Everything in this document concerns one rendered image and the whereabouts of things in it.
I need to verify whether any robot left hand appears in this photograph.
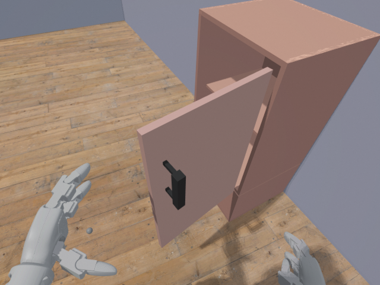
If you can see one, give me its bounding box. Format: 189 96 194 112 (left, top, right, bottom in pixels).
20 163 117 280

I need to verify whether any cupboard door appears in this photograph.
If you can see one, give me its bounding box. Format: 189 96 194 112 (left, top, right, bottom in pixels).
137 67 273 248

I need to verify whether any robot left forearm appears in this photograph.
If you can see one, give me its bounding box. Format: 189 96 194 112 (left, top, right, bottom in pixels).
6 263 55 285

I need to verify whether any robot right hand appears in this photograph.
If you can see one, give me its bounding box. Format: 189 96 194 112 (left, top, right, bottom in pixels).
278 232 326 285

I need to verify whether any handle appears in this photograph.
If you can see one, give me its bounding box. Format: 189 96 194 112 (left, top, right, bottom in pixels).
163 160 186 210

